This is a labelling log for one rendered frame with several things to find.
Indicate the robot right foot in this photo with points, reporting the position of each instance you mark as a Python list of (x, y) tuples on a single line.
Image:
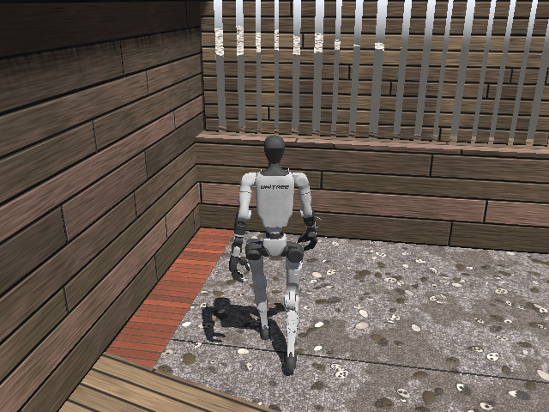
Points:
[(290, 361)]

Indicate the robot left thigh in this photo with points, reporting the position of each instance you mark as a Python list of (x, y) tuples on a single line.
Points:
[(253, 251)]

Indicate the robot right hand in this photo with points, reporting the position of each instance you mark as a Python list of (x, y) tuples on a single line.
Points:
[(304, 238)]

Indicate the robot right forearm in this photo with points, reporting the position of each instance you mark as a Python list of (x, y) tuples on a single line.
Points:
[(310, 224)]

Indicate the right robot upper arm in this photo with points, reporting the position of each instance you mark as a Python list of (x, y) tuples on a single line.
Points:
[(301, 181)]

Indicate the left robot upper arm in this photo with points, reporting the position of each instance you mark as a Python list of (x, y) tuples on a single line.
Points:
[(247, 181)]

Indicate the robot left forearm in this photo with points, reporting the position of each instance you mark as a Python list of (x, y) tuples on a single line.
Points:
[(238, 236)]

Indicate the robot left hand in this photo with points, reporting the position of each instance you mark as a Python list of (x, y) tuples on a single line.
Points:
[(233, 267)]

